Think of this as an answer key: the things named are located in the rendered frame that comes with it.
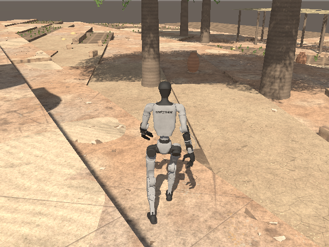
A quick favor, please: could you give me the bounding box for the robot left forearm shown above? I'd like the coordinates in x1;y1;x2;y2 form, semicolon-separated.
140;123;147;135

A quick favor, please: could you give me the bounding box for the robot left hand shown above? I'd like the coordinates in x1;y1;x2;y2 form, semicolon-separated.
141;131;153;140

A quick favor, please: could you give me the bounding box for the robot right upper arm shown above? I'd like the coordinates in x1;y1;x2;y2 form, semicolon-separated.
175;103;188;133

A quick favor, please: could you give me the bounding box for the robot left thigh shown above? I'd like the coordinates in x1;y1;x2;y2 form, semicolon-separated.
146;144;157;187

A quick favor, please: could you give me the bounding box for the robot head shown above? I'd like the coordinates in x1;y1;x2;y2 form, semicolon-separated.
156;81;173;105

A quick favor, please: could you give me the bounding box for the robot right hand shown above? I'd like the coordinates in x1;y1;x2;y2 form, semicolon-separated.
182;152;195;168

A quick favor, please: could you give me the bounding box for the robot left upper arm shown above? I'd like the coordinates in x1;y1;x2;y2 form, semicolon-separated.
141;103;154;130

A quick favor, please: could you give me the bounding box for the robot right forearm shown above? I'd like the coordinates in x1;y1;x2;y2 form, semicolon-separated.
182;125;194;153

